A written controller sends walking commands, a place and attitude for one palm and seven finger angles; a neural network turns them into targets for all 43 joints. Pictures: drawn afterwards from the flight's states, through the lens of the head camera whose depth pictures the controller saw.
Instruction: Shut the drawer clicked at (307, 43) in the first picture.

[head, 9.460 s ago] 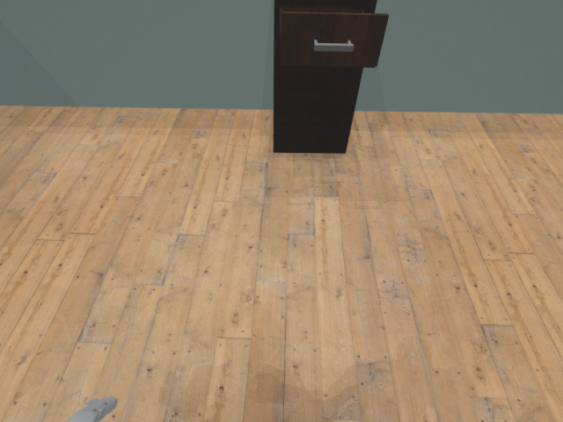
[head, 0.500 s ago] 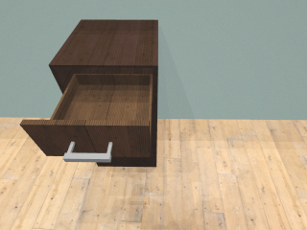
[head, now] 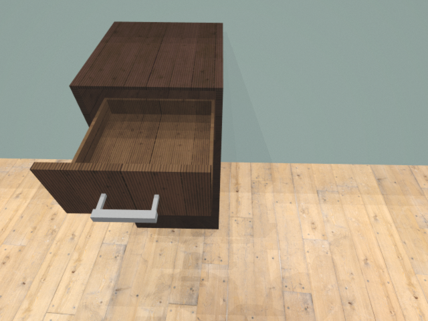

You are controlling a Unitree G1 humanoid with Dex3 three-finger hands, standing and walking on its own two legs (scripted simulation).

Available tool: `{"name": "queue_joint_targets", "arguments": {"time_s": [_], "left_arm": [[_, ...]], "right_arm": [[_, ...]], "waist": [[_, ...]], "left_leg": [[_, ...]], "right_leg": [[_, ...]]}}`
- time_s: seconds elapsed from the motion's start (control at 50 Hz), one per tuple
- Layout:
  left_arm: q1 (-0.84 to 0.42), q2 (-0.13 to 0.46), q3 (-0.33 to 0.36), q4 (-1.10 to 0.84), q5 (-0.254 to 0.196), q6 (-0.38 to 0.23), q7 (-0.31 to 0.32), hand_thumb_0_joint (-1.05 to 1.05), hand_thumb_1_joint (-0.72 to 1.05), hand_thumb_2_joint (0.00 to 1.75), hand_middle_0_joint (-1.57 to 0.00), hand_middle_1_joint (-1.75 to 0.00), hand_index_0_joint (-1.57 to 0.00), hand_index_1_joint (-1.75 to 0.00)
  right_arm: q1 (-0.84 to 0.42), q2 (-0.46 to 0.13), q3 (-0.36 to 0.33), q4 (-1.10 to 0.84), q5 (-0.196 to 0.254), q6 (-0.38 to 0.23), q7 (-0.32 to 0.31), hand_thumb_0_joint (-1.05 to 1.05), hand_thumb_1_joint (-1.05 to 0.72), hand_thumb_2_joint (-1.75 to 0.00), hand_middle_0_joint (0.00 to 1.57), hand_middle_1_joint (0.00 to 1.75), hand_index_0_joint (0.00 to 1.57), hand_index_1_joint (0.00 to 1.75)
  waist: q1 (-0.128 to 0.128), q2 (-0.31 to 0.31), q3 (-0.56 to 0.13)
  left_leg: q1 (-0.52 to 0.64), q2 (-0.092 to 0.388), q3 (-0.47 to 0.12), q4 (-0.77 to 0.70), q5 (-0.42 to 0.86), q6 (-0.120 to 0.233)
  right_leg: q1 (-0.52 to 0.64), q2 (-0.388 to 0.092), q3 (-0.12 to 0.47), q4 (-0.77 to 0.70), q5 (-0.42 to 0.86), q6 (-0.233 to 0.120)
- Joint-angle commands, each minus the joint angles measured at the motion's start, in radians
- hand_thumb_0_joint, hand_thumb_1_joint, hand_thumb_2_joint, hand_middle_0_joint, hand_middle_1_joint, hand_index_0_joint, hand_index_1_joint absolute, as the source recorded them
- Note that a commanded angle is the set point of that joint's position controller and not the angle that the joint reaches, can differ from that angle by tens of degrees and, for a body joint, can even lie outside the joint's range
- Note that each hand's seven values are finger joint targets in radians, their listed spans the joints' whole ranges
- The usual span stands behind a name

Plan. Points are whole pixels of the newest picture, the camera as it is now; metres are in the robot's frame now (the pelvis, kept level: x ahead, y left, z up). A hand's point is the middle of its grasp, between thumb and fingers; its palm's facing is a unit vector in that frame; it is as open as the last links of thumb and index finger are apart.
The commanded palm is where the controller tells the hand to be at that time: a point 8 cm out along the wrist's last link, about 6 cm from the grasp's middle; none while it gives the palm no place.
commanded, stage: shuffle to correct the standing spot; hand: left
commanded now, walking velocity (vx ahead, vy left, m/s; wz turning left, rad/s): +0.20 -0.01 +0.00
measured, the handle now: (127, 207) +0.35 +0.22 -0.03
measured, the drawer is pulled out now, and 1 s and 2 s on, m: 0.29 0.29 0.29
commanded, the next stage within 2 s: come to a stop and stand still in 0.06 s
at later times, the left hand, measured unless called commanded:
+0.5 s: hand out of the picture +0.05 +0.16 -0.17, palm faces +0.07 -0.98 -0.20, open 7.3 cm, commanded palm none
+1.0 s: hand out of the picture +0.01 +0.20 -0.18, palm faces +0.03 -0.98 -0.19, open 7.4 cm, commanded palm none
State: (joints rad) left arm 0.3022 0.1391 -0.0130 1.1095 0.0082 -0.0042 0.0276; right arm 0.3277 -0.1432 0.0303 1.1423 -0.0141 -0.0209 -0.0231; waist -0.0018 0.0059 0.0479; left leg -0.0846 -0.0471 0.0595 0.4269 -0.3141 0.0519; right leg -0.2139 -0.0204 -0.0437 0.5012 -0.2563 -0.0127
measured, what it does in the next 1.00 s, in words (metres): stands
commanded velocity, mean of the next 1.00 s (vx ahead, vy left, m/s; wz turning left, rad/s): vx -0.01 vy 0.01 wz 0.00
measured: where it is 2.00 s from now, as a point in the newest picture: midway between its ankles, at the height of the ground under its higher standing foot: outside the picture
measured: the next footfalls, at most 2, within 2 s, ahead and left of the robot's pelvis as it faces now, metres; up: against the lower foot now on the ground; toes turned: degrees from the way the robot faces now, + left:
none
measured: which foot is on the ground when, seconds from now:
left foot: down 0.00-1.00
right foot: down 0.00-1.00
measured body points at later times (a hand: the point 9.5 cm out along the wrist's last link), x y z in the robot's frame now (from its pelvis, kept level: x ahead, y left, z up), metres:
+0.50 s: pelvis +0.05 +0.00 +0.01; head +0.08 +0.00 +0.46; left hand +0.04 +0.22 -0.15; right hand +0.06 -0.22 -0.15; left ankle -0.04 +0.08 -0.72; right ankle +0.02 -0.11 -0.72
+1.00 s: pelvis -0.01 +0.02 +0.00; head -0.03 +0.02 +0.44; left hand +0.01 +0.25 -0.16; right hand +0.05 -0.21 -0.15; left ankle +0.02 +0.10 -0.74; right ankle +0.01 -0.11 -0.74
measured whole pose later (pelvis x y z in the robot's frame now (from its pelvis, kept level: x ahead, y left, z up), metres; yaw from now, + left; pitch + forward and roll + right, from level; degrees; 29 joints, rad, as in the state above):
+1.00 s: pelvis -0.01 +0.02 +0.00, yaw +1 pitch -3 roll -1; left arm 0.30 0.16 -0.01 1.01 0.02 0.02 0.03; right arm 0.25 -0.18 -0.01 0.97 -0.02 0.00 -0.01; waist 0.00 0.01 0.02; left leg -0.24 -0.03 0.05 0.55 -0.26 0.06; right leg -0.22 -0.02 -0.02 0.55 -0.31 -0.01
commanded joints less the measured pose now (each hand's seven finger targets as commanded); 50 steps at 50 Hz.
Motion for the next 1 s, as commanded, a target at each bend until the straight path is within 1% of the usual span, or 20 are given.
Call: {"name": "queue_joint_targets", "arguments": {"time_s": [0.0, 0.12, 0.18, 0.22, 0.26, 0.3, 0.34, 0.48, 0.64, 0.66, 0.68, 0.7, 0.72, 0.74, 0.78, 0.82, 0.84, 0.86, 0.9, 0.98], "left_arm": [[0.052, 0.080, 0.018, -0.031, 0.016, -0.012, 0.000, 0.00, 0.90, 0.90, -0.20, -0.30, -0.20, -0.30], [0.119, 0.087, 0.030, -0.014, 0.011, -0.030, -0.003, 0.00, 0.90, 0.90, -0.20, -0.30, -0.20, -0.30], [0.201, 0.123, 0.044, 0.016, 0.006, -0.043, 0.008, 0.00, 0.90, 0.90, -0.20, -0.30, -0.20, -0.30], [0.169, 0.114, 0.041, 0.009, 0.005, -0.045, 0.019, 0.00, 0.90, 0.90, -0.20, -0.30, -0.20, -0.30], [0.099, 0.085, 0.029, -0.013, -0.002, -0.041, 0.023, 0.00, 0.90, 0.90, -0.20, -0.30, -0.20, -0.30], [0.097, 0.088, 0.031, -0.027, -0.012, -0.040, 0.031, 0.00, 0.90, 0.90, -0.20, -0.30, -0.20, -0.30], [0.094, 0.100, 0.040, -0.031, -0.012, -0.029, 0.039, 0.00, 0.90, 0.90, -0.20, -0.30, -0.20, -0.30], [0.071, 0.081, 0.049, -0.046, 0.007, -0.004, 0.033, 0.00, 0.90, 0.90, -0.20, -0.30, -0.20, -0.30], [0.050, 0.105, 0.046, -0.081, -0.003, -0.012, 0.028, 0.00, 0.90, 0.90, -0.20, -0.30, -0.20, -0.30], [0.155, 0.180, 0.058, -0.033, 0.010, -0.042, 0.061, 0.00, 0.90, 0.90, -0.20, -0.30, -0.20, -0.30], [0.186, 0.189, 0.073, -0.084, 0.015, -0.049, 0.061, 0.00, 0.90, 0.90, -0.20, -0.30, -0.20, -0.30], [0.172, 0.189, 0.062, -0.093, 0.022, -0.054, 0.056, 0.00, 0.90, 0.90, -0.20, -0.30, -0.20, -0.30], [0.120, 0.184, 0.059, -0.114, 0.025, -0.057, 0.052, 0.00, 0.90, 0.90, -0.20, -0.30, -0.20, -0.30], [0.079, 0.181, 0.053, -0.141, 0.026, -0.047, 0.046, 0.00, 0.90, 0.90, -0.20, -0.30, -0.20, -0.30], [-0.029, 0.188, 0.039, -0.156, 0.008, -0.028, 0.035, 0.00, 0.90, 0.90, -0.20, -0.30, -0.20, -0.30], [-0.007, 0.145, 0.034, -0.156, -0.002, -0.004, 0.028, 0.00, 0.90, 0.90, -0.20, -0.30, -0.20, -0.30], [0.010, 0.127, 0.033, -0.154, 0.000, 0.007, 0.026, 0.00, 0.90, 0.90, -0.20, -0.30, -0.20, -0.30], [0.009, 0.117, 0.030, -0.155, 0.012, 0.013, 0.026, 0.00, 0.90, 0.90, -0.20, -0.30, -0.20, -0.30], [0.009, 0.125, 0.025, -0.147, 0.020, 0.014, 0.015, 0.00, 0.90, 0.90, -0.20, -0.30, -0.20, -0.30], [0.080, 0.109, 0.024, -0.131, 0.015, 0.008, 0.005, 0.00, 0.90, 0.90, -0.20, -0.30, -0.20, -0.30]], "right_arm": [[0.066, -0.107, -0.024, -0.025, -0.004, -0.003, -0.003, 0.00, -0.90, -0.90, 0.20, 0.30, 0.20, 0.30], [0.088, -0.076, -0.021, -0.028, -0.001, -0.020, -0.009, 0.00, -0.90, -0.90, 0.20, 0.30, 0.20, 0.30], [0.078, -0.037, -0.015, -0.038, 0.000, -0.026, -0.015, 0.00, -0.90, -0.90, 0.20, 0.30, 0.20, 0.30], [0.093, -0.017, -0.013, -0.027, 0.008, -0.021, -0.024, 0.00, -0.90, -0.90, 0.20, 0.30, 0.20, 0.30], [0.131, -0.035, -0.015, 0.006, 0.008, -0.028, -0.027, 0.00, -0.90, -0.90, 0.20, 0.30, 0.20, 0.30], [0.147, -0.081, -0.027, 0.002, 0.008, -0.029, -0.041, 0.00, -0.90, -0.90, 0.20, 0.30, 0.20, 0.30], [0.127, -0.097, -0.039, -0.016, 0.016, -0.019, -0.045, 0.00, -0.90, -0.90, 0.20, 0.30, 0.20, 0.30], [0.059, -0.075, -0.061, -0.069, 0.009, -0.007, -0.039, 0.00, -0.90, -0.90, 0.20, 0.30, 0.20, 0.30], [0.044, -0.090, -0.051, -0.084, 0.007, -0.005, -0.033, 0.00, -0.90, -0.90, 0.20, 0.30, 0.20, 0.30], [-0.065, -0.184, -0.081, -0.161, 0.020, -0.007, -0.017, 0.00, -0.90, -0.90, 0.20, 0.30, 0.20, 0.30], [-0.039, -0.127, -0.076, -0.229, 0.008, -0.016, -0.006, 0.00, -0.90, -0.90, 0.20, 0.30, 0.20, 0.30], [-0.119, -0.087, -0.067, -0.245, 0.020, -0.019, -0.008, 0.00, -0.90, -0.90, 0.20, 0.30, 0.20, 0.30], [-0.128, -0.067, -0.062, -0.237, 0.021, -0.013, -0.004, 0.00, -0.90, -0.90, 0.20, 0.30, 0.20, 0.30], [-0.127, -0.060, -0.059, -0.241, 0.019, -0.007, 0.002, 0.00, -0.90, -0.90, 0.20, 0.30, 0.20, 0.30], [-0.004, -0.057, -0.056, -0.188, 0.012, 0.006, 0.008, 0.00, -0.90, -0.90, 0.20, 0.30, 0.20, 0.30], [0.030, -0.123, -0.063, -0.183, -0.001, -0.001, 0.003, 0.00, -0.90, -0.90, 0.20, 0.30, 0.20, 0.30], [-0.020, -0.158, -0.061, -0.203, -0.007, 0.005, 0.003, 0.00, -0.90, -0.90, 0.20, 0.30, 0.20, 0.30], [-0.061, -0.156, -0.059, -0.218, -0.009, 0.015, 0.009, 0.00, -0.90, -0.90, 0.20, 0.30, 0.20, 0.30], [-0.069, -0.165, -0.060, -0.229, -0.007, 0.017, 0.012, 0.00, -0.90, -0.90, 0.20, 0.30, 0.20, 0.30], [-0.060, -0.176, -0.059, -0.222, -0.005, 0.013, 0.009, 0.00, -0.90, -0.90, 0.20, 0.30, 0.20, 0.30]], "waist": [[0.004, 0.026, 0.136], [0.013, -0.030, 0.114], [0.028, -0.173, 0.035], [0.001, -0.142, -0.006], [-0.021, 0.015, -0.014], [-0.007, 0.104, -0.069], [0.004, 0.119, -0.076], [0.011, 0.005, 0.050], [0.008, -0.025, -0.087], [0.052, -0.222, -0.140], [0.061, -0.302, -0.215], [0.073, -0.199, -0.207], [0.058, -0.095, -0.227], [0.035, -0.015, -0.177], [-0.052, 0.013, -0.110], [-0.025, 0.152, -0.046], [0.001, 0.138, 0.034], [0.006, 0.083, 0.139], [0.004, 0.093, 0.219], [0.020, 0.052, 0.121]], "left_leg": [[-0.205, 0.158, -0.169, -0.172, -0.221, 0.030], [-0.200, 0.113, -0.087, -0.018, 0.016, 0.027], [-0.267, 0.049, 0.003, 0.165, -0.005, -0.017], [-0.192, 0.075, -0.013, 0.102, -0.028, -0.033], [-0.065, 0.121, -0.053, -0.014, 0.388, -0.033], [0.025, 0.165, -0.060, 0.076, 0.914, -0.024], [0.065, 0.191, -0.072, 0.093, 1.068, -0.022], [-0.010, 0.169, -0.058, 0.016, 0.773, -0.012], [0.014, 0.160, -0.080, -0.017, 0.578, -0.022], [-0.075, 0.172, -0.026, 0.283, 0.677, -0.040], [-0.292, 0.066, -0.046, 0.368, 0.106, -0.028], [-0.386, 0.036, -0.068, 0.434, -0.170, -0.028], [-0.388, 0.058, -0.072, 0.406, -0.212, -0.035], [-0.319, 0.071, -0.064, 0.308, -0.198, -0.037], [-0.072, 0.054, -0.031, 0.050, 0.115, -0.048], [-0.096, 0.171, -0.159, 0.003, 0.274, 0.003], [-0.230, 0.228, -0.228, -0.066, 0.077, 0.043], [-0.337, 0.208, -0.230, -0.121, -0.177, 0.036], [-0.411, 0.167, -0.251, -0.190, -0.346, 0.024], [-0.359, 0.178, -0.257, -0.221, -0.320, 0.035]], "right_leg": [[-0.026, -0.046, 0.060, -0.041, -0.164, -0.050], [0.020, -0.080, 0.119, -0.034, -0.001, -0.088], [0.164, -0.208, 0.255, -0.079, 0.375, -0.146], [0.163, -0.233, 0.233, -0.042, 0.671, -0.164], [0.110, -0.133, 0.096, 0.077, 0.805, -0.088], [0.104, -0.104, 0.065, 0.097, 0.707, -0.049], [0.075, -0.086, 0.051, 0.091, 0.531, -0.040], [0.015, -0.083, 0.062, 0.081, 0.454, -0.026], [0.098, -0.111, 0.106, 0.047, 0.552, -0.051], [0.136, -0.117, 0.081, -0.011, 0.913, 0.009], [0.379, -0.202, 0.218, 0.044, 1.210, -0.065], [0.424, -0.288, 0.275, 0.045, 1.313, -0.144], [0.422, -0.311, 0.259, 0.026, 1.212, -0.191], [0.297, -0.280, 0.205, 0.015, 1.043, -0.181], [0.042, -0.178, 0.101, 0.038, 0.562, -0.107], [-0.043, -0.053, 0.051, 0.026, 0.009, -0.028], [-0.037, -0.021, 0.030, -0.016, -0.149, -0.011], [-0.051, -0.014, 0.042, -0.055, -0.220, -0.019], [-0.079, -0.013, 0.053, -0.046, -0.209, -0.025], [-0.019, -0.008, 0.050, -0.020, -0.126, -0.020]]}}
